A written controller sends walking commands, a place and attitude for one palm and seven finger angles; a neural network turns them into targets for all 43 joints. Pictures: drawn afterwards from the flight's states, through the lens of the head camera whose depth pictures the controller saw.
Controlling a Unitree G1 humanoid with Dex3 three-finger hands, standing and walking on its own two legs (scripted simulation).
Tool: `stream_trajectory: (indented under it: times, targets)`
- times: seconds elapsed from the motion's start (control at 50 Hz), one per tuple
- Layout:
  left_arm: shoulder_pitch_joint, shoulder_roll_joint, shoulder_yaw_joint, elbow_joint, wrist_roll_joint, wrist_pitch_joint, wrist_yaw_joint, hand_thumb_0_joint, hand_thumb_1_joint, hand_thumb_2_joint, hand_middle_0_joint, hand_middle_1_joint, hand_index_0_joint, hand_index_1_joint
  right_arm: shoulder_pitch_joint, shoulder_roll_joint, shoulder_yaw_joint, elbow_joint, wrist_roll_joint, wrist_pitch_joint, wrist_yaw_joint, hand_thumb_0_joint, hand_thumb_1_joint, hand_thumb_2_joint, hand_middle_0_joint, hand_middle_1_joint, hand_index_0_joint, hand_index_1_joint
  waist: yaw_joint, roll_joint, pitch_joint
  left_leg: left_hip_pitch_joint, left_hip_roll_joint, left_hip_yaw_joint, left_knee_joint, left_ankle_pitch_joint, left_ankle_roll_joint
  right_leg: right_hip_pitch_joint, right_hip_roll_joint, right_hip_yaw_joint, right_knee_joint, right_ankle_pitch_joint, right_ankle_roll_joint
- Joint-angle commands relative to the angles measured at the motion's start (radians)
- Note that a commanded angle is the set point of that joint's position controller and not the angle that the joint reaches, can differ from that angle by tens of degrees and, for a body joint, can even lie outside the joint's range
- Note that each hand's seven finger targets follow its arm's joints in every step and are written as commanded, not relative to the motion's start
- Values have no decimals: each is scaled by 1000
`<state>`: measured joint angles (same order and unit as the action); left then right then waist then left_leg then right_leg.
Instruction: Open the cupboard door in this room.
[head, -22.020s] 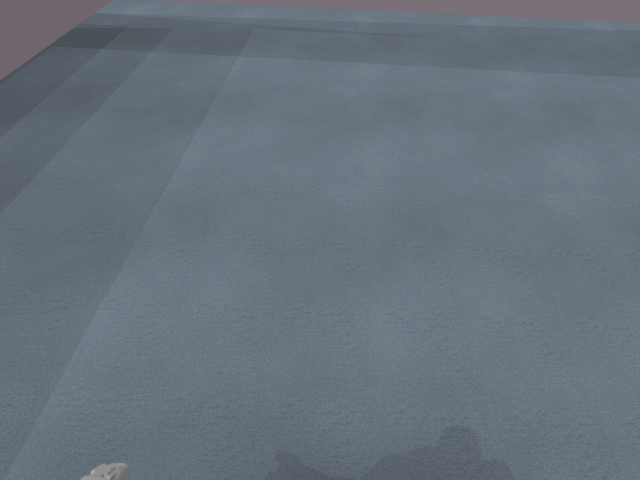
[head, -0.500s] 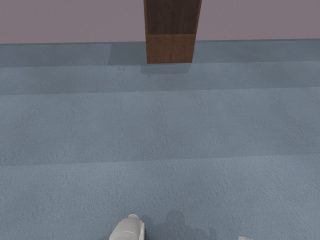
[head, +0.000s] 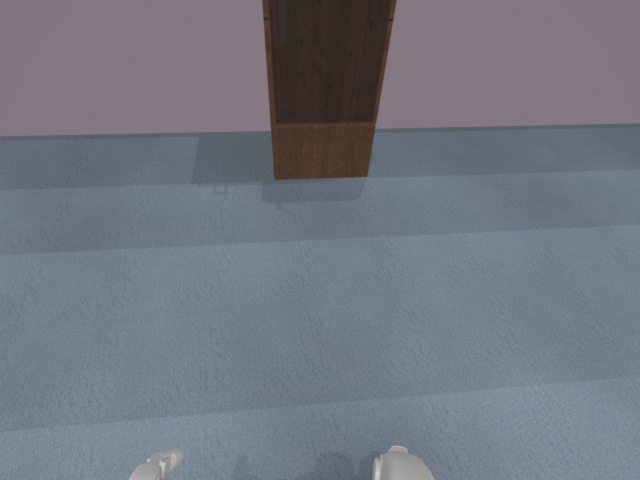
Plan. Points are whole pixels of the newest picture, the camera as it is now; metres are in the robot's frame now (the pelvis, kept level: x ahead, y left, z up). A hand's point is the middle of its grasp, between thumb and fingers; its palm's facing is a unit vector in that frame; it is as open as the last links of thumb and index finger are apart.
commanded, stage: turn or walk to find it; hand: left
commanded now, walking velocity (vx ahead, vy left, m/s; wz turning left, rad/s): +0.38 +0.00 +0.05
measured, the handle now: (282, 17) +1.48 +0.16 -0.02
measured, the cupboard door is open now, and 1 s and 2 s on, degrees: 0 0 0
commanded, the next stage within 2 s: stand and wait in 0.32 s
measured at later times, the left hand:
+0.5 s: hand (230, 453) +0.19 +0.14 -0.17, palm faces +0.09 -0.97 -0.22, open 7.2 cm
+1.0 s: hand (243, 363) +0.33 +0.14 -0.18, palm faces +0.05 -0.98 -0.20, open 7.3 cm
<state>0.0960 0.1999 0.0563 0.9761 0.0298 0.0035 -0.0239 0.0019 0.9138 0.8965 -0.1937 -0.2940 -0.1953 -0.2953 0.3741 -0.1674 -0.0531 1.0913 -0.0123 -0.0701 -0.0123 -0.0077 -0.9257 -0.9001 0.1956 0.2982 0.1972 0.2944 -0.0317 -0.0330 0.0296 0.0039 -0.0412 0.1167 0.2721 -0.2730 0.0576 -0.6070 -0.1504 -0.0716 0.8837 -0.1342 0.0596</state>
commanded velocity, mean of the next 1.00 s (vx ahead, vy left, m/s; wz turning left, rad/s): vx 0.11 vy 0.00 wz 0.03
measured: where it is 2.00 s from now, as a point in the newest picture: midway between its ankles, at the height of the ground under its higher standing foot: (328, 450)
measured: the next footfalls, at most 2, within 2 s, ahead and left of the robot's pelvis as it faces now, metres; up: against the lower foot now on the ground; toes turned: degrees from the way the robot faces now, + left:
right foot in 0.14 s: +0.22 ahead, -0.16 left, +0.00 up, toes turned -8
left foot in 0.58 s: +0.38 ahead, +0.09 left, +0.00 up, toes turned +10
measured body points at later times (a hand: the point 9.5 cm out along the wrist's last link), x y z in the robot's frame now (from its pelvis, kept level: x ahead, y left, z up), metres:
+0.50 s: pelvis +0.23 -0.05 +0.00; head +0.26 -0.05 +0.45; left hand +0.19 +0.19 -0.16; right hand +0.32 -0.28 -0.15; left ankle +0.31 +0.10 -0.71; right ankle +0.18 -0.15 -0.74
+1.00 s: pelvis +0.33 -0.03 +0.00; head +0.33 -0.04 +0.45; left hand +0.33 +0.19 -0.16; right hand +0.40 -0.26 -0.16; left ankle +0.34 +0.08 -0.74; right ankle +0.33 -0.16 -0.74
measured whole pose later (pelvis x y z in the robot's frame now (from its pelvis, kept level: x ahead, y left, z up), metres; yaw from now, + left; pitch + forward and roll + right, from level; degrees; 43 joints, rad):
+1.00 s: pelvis +0.33 -0.03 +0.00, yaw +1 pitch -1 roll +1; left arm 0.27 0.15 0.00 1.13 0.02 -0.01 0.03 0.01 0.93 0.90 -0.20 -0.29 -0.20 -0.30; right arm 0.18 -0.17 -0.03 1.10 0.00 -0.01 -0.01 -0.03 -0.95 -0.90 0.20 0.30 0.20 0.29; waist 0.00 0.00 0.00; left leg -0.20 0.04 0.14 0.46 -0.23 0.00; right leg -0.19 -0.08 -0.08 0.49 -0.28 0.03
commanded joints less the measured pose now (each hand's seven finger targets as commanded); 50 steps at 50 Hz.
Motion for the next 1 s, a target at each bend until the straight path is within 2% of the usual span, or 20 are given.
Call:
stream_trajectory:
  times: [0.0,0.06,0.1,0.12,0.14,0.16,0.2,0.28,0.36,0.48,0.52,0.54,0.58,0.62,0.66,0.78,0.82,0.86,0.9,0.98]
  targets:
    - [-127,28,-3,-105,-9,-35,-10,0,900,900,-200,-300,-200,-300,91,-133,-28,-13,-13,-19,-10,0,-900,-900,200,300,200,300,-25,120,92,51,317,-162,-42,436,112,-50,14,-9,-186,-32,-29]
    - [-71,45,0,-94,-10,-45,-8,0,900,900,-200,-300,-200,-300,90,-149,-28,3,-15,-12,-10,0,-900,-900,200,300,200,300,8,116,67,20,305,-140,64,631,87,143,71,-56,-292,-80,-66]
    - [206,94,16,-5,-4,-63,-2,0,900,900,-200,-300,-200,-300,64,-156,-24,4,-5,-12,-7,0,-900,-900,200,300,200,300,135,60,-77,-87,233,-82,366,703,31,531,107,-77,-389,17,-90]
    - [376,187,40,50,6,-76,12,0,900,900,-200,-300,-200,-300,66,-118,-21,-11,7,-16,4,0,-900,-900,200,300,200,300,192,-86,-201,-315,148,-22,653,431,-10,813,-95,133,-397,77,-153]
    - [463,277,54,82,-8,-74,21,0,900,900,-200,-300,-200,-300,76,-69,-9,-43,13,-17,4,0,-900,-900,200,300,200,300,172,-230,-253,-557,16,-34,948,-267,-41,932,-333,501,-485,247,-255]
    - [393,265,59,69,-22,-72,24,0,900,900,-200,-300,-200,-300,34,-96,-13,-48,18,-3,0,0,-900,-900,200,300,200,300,161,-181,-238,-573,67,-145,1082,-268,-25,820,-363,543,-561,103,-283]
    - [219,160,33,26,-21,-69,26,0,900,900,-200,-300,-200,-300,-69,-69,-17,-60,2,7,12,0,-900,-900,200,300,200,300,106,-18,-24,-635,155,-161,1080,-85,-26,559,-264,367,-622,-129,-226]
    - [168,75,10,42,-8,-85,31,0,900,900,-200,-300,-200,-300,6,-29,-14,-25,-15,43,24,0,-900,-900,200,300,200,300,17,-93,-4,-536,183,-104,908,12,-72,378,-155,110,-675,-65,-165]
    - [193,69,3,68,-6,-95,31,0,900,900,-200,-300,-200,-300,-82,-5,-7,-59,-11,51,32,0,-900,-900,200,300,200,300,12,-91,46,-521,180,-58,687,53,-99,353,-128,28,-674,171,-179]
    - [270,100,-3,116,-10,-80,43,0,900,900,-200,-300,-200,-300,-217,-16,18,-88,-4,26,28,0,-900,-900,200,300,200,300,58,-104,1,-388,113,-6,357,93,-85,521,-117,2,-535,491,-164]
    - [265,97,-9,128,-17,-68,49,0,900,900,-200,-300,-200,-300,-155,-46,18,-60,-7,20,20,0,-900,-900,200,300,200,300,16,-86,-35,-212,92,7,204,238,-79,494,-77,-26,-426,479,-121]
    - [286,75,-17,129,-19,-62,50,0,900,900,-200,-300,-200,-300,-89,-99,9,-38,-10,12,13,0,-900,-900,200,300,200,300,-2,-1,-96,-39,152,-45,180,493,-59,421,-32,-44,-300,364,-82]
    - [350,16,-38,127,-29,-53,55,0,900,900,-200,-300,-200,-300,14,-210,-11,-12,-2,19,-2,0,-900,-900,200,300,200,300,-28,296,-212,171,462,-298,180,1023,121,221,93,-66,27,-494,-17]
    - [297,27,-34,136,-28,-34,63,0,900,900,-200,-300,-200,-300,-95,-184,0,-23,0,30,-20,0,-900,-900,200,300,200,300,0,289,-158,26,448,-285,129,863,152,210,51,28,114,-523,-20]
    - [263,15,-33,140,-24,-27,51,0,900,900,-200,-300,-200,-300,-186,-140,9,-43,-3,33,-17,0,-900,-900,200,300,200,300,26,183,-50,-134,382,-219,83,631,117,245,28,28,40,-444,-20]
    - [323,-29,-42,158,-12,-8,49,0,900,900,-200,-300,-200,-300,-237,-100,1,-36,0,43,-12,0,-900,-900,200,300,200,300,68,139,-25,-308,282,-157,11,76,56,417,53,-19,-273,-187,-10]
    - [344,-3,-41,161,-5,-16,53,0,900,900,-200,-300,-200,-300,-238,-70,-1,-44,5,46,-9,0,-900,-900,200,300,200,300,78,52,6,-321,221,-120,81,-22,-3,441,38,12,-457,-69,-12]
    - [268,50,-45,133,-8,-24,53,0,900,900,-200,-300,-200,-300,-191,-44,8,-34,9,53,0,0,-900,-900,200,300,200,300,40,32,36,-272,155,-96,92,-42,-52,361,-25,91,-557,-127,-43]
    - [225,66,-42,130,-10,-31,49,0,900,900,-200,-300,-200,-300,-166,-35,9,-25,1,59,-1,0,-900,-900,200,300,200,300,22,-124,77,-202,130,-64,133,23,-66,259,-31,121,-591,-160,-62]
    - [235,53,-45,129,-18,-35,53,0,900,900,-200,-300,-200,-300,-113,-55,23,6,3,41,-4,0,-900,-900,200,300,200,300,29,8,27,-159,168,-82,86,200,-52,360,1,67,-541,29,-57]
